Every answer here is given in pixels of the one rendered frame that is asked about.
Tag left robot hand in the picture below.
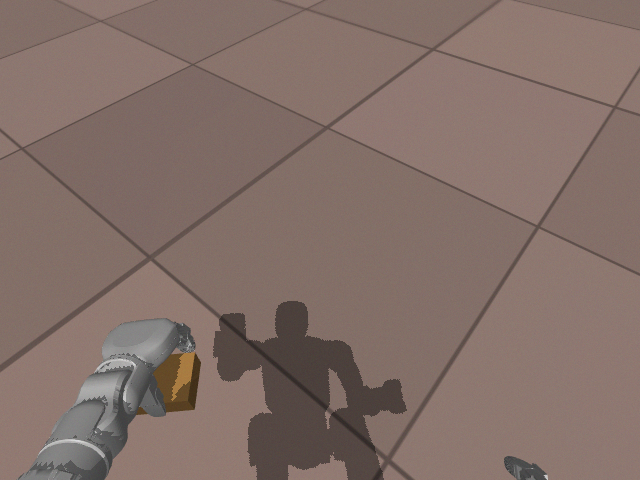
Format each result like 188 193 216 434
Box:
102 318 196 417

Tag small box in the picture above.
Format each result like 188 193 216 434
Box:
136 352 201 415

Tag left robot arm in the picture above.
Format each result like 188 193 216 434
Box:
17 355 151 480

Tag right robot hand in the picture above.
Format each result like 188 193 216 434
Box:
504 456 548 480

